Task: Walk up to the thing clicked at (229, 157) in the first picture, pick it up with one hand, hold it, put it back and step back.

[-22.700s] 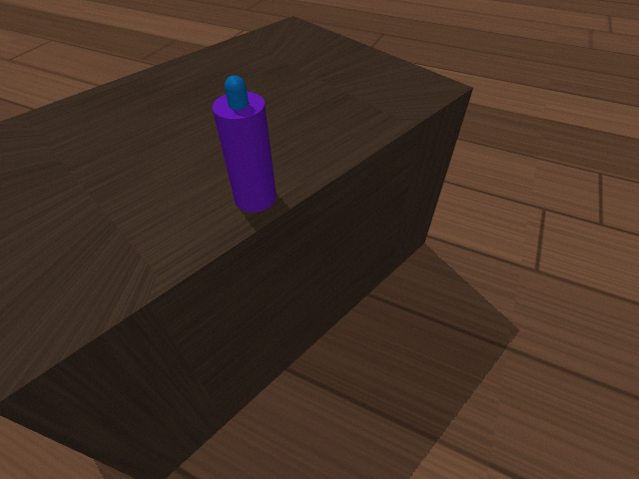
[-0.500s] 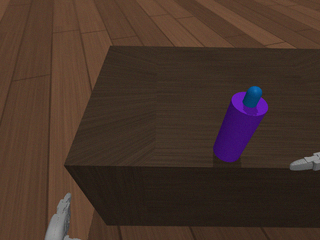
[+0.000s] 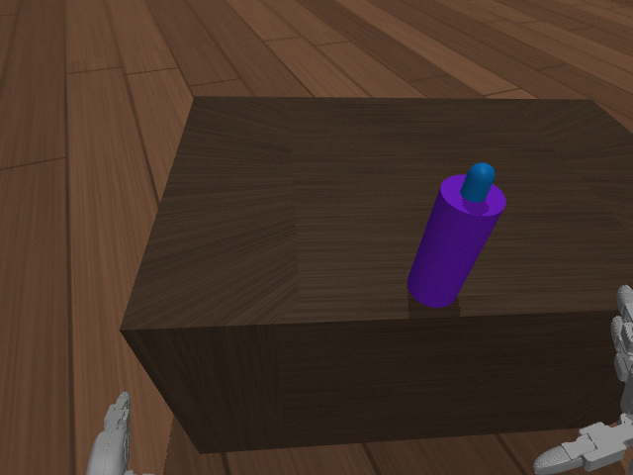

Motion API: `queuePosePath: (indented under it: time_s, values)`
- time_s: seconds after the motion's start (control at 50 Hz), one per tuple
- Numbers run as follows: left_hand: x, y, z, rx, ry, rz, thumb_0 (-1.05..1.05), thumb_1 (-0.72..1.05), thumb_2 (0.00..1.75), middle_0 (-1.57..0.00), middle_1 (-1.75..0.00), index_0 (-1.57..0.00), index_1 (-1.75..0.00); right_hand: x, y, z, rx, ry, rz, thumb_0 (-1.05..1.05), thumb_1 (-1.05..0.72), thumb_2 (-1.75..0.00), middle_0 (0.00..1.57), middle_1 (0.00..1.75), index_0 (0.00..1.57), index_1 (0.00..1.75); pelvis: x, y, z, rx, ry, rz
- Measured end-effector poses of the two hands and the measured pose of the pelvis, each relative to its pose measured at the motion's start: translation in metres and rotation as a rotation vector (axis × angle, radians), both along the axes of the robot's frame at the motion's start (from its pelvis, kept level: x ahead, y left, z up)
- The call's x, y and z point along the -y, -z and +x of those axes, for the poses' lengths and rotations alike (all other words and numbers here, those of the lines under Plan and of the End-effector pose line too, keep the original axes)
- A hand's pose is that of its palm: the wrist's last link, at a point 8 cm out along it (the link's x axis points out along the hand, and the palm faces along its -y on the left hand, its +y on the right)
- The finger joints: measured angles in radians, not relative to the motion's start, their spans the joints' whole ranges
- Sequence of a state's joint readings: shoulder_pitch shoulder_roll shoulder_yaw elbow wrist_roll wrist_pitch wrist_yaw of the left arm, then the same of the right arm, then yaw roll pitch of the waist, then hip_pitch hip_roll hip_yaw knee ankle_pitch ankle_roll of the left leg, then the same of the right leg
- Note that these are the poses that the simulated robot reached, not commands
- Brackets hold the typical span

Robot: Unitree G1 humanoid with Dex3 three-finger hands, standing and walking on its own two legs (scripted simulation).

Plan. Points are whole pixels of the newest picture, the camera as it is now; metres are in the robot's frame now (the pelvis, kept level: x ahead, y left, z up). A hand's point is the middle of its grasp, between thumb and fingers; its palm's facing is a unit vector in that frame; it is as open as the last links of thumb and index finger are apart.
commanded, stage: sink last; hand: right
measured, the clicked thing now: (454, 235) +0.42 -0.21 +0.07
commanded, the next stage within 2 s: home in 0.20 s
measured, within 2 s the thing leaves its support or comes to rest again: neither
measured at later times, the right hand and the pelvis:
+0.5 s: hand (560, 403) +0.17 -0.25 +0.06, palm faces +0.30 +0.89 -0.35, open 17.4 cm; pelvis -0.01 +0.00 +0.01, yaw +1 degrees
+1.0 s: hand (450, 436) +0.19 -0.18 -0.09, palm faces +0.05 +0.98 -0.20, open 17.4 cm; pelvis +0.00 -0.01 +0.01, yaw +2 degrees
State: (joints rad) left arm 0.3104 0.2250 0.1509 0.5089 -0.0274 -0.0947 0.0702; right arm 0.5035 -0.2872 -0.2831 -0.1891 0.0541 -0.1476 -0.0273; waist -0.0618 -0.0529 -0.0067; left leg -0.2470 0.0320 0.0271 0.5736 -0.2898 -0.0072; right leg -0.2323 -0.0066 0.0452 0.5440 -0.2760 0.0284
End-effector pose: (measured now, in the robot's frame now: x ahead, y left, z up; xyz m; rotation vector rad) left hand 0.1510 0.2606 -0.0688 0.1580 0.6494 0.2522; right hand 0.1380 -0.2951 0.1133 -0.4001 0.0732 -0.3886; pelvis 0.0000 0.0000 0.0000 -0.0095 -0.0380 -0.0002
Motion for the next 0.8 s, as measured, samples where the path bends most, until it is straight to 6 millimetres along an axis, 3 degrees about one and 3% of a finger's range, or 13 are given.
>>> queuePosePath:
  time_s: [0.18,0.38,0.48,0.62,0.8]
  values:
    - [-0.007,0.006,-0.015,-0.034,0.004,0.005,-0.01,-0.5,0.04,-0.06,-0.04,-0.06,-0.04,0.014,-0.02,-0.001,0.065,0.016,-0.098,-0.01,0.57,-0.05,0.06,0.06,0.07,0.06,-0.006,-0.002,-0.009,0.01,-0.004,-0.002]
    - [0.0,-0.014,-0.005,0.045,0.019,0.014,-0.01,-0.48,0.08,-0.07,-0.06,-0.07,-0.06,0.007,-0.005,0.001,0.063,-0.03,-0.038,-0.01,0.55,-0.06,0.06,0.06,0.07,0.06,0.0,-0.005,-0.006,0.026,-0.008,-0.002]
    - [0.012,-0.015,-0.006,0.036,0.042,0.001,-0.01,-0.31,0.25,-0.11,-0.12,-0.11,-0.12,0.003,0.027,0.0,-0.025,-0.03,0.046,-0.01,0.54,-0.06,0.06,0.06,0.07,0.06,0.002,-0.007,-0.006,0.027,-0.013,0.001]
    - [0.049,0.005,-0.003,-0.043,0.104,-0.068,0.0,0.13,0.51,-0.14,-0.19,-0.14,-0.19,-0.031,0.096,0.0,-0.272,-0.09,0.201,-0.01,0.54,-0.06,0.06,0.05,0.06,0.06,0.005,-0.007,-0.007,0.004,-0.015,0.005]
    - [0.041,0.003,0.004,-0.054,0.078,-0.021,0.0,0.69,0.79,-0.19,-0.26,-0.19,-0.26,-0.057,0.166,0.0,-0.557,-0.113,0.308,-0.01,0.55,-0.05,0.06,0.05,0.06,0.05,0.009,-0.006,-0.003,-0.01,-0.015,0.006]
